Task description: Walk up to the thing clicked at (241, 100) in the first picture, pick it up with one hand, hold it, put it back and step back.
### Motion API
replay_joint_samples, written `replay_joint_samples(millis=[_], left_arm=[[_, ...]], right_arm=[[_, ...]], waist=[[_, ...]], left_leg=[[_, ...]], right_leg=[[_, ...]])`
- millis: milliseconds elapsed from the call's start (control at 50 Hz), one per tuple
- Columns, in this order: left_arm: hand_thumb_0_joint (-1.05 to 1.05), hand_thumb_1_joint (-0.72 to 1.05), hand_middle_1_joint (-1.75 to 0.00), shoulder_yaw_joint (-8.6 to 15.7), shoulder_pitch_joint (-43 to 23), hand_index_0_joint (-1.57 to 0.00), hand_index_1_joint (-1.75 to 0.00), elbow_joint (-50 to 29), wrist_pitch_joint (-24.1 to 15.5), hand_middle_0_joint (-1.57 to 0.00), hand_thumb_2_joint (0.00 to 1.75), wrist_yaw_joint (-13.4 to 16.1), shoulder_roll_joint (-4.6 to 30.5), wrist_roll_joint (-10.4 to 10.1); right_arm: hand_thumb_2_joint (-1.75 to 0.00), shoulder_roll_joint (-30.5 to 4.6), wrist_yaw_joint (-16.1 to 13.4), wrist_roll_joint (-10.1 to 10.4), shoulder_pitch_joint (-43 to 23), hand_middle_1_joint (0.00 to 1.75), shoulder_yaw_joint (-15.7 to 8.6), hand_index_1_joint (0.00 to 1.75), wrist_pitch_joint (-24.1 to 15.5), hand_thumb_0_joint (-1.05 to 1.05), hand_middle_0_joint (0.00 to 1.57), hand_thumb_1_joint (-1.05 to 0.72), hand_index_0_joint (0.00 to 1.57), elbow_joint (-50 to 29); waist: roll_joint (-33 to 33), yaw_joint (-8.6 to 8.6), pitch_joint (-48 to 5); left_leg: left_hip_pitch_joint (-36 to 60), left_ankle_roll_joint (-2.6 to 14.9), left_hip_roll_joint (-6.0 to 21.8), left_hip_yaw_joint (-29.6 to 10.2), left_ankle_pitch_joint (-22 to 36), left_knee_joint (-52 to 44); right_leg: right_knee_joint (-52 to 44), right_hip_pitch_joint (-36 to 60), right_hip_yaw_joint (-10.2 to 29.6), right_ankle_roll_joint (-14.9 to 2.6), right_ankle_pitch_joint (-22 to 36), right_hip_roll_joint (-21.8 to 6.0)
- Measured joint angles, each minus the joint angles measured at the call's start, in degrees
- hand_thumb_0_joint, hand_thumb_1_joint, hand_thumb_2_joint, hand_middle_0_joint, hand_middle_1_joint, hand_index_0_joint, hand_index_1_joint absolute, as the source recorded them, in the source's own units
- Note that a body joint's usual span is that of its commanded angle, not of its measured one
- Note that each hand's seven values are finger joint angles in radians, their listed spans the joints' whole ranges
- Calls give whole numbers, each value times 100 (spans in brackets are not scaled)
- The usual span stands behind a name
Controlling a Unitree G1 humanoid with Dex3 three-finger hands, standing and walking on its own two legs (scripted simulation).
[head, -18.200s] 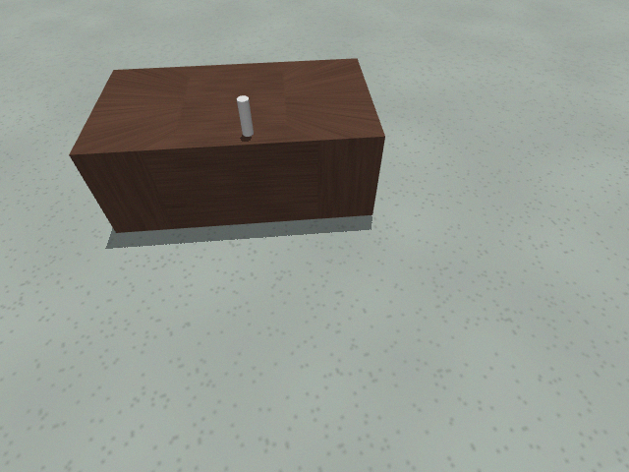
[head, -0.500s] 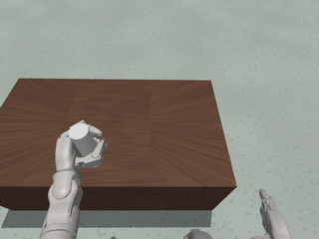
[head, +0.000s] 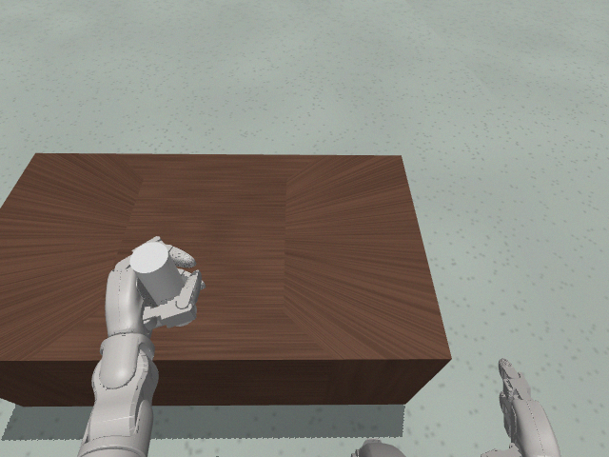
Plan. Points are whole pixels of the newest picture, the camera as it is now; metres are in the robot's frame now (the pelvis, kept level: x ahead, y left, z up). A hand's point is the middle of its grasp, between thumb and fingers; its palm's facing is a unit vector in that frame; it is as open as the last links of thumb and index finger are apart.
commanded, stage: hold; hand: left
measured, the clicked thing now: (167, 288) +0.32 +0.18 +0.05
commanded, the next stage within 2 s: crouch in 0.38 s
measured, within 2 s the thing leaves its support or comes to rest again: neither
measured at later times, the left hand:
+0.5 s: hand (181, 287) +0.32 +0.16 +0.06, palm faces +0.14 -0.99 +0.01, open 5.2 cm
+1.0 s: hand (192, 287) +0.36 +0.18 -0.03, palm faces +0.15 -0.99 +0.01, open 5.2 cm
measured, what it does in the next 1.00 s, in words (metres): stands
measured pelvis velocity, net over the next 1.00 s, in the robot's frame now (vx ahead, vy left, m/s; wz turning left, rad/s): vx -0.03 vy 0.00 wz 0.01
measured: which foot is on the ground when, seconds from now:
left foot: down 0.00-1.00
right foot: down 0.00-1.00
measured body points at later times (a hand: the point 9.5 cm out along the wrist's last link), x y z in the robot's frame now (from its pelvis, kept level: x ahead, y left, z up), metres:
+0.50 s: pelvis +0.00 +0.00 +0.00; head +0.03 +0.00 +0.45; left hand +0.30 +0.22 +0.06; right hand +0.15 -0.27 -0.04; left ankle -0.03 +0.11 -0.70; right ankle +0.04 -0.14 -0.70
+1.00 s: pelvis -0.03 +0.00 -0.03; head +0.07 +0.03 +0.40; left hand +0.35 +0.23 -0.03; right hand +0.13 -0.26 -0.06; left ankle -0.03 +0.11 -0.70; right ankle +0.04 -0.14 -0.70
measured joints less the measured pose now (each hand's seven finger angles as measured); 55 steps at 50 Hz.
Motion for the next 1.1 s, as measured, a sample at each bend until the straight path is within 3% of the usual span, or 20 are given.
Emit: replay_joint_samples(millis=[620,700,840,1100], left_arm=[[0,18,-114,13,-133,-102,-113,102,-29,-101,112,29,-7,0],[0,18,-114,81,-363,-102,-113,529,-178,-101,113,-41,28,31],[0,18,-113,421,-1130,-102,-112,1728,-701,-101,113,-101,219,92],[0,18,-113,801,-2352,-102,-112,3298,-1543,-101,113,-127,609,327]], right_arm=[[-5,30,-51,1,-73,6,29,5,-35,-1,5,56,6,212],[-5,107,-11,-37,-141,6,155,5,-74,-1,5,56,6,277],[-4,143,108,-150,-218,6,270,5,-168,-1,6,57,6,3],[-4,-135,343,-359,82,6,167,5,-153,-1,6,56,6,-901]], waist=[[-18,20,1],[-55,-15,-5],[-163,-187,53],[-231,-616,-152]], left_leg=[[7,-7,0,-15,49,-12],[-174,-11,-5,-42,39,98],[-862,-14,-12,-42,-51,574],[-2256,-6,22,-96,-338,1598]], right_leg=[[-21,17,-11,-12,48,1],[71,-146,-34,-19,39,-8],[492,-820,-12,-31,-11,-20],[1305,-2134,-30,-30,-163,0]])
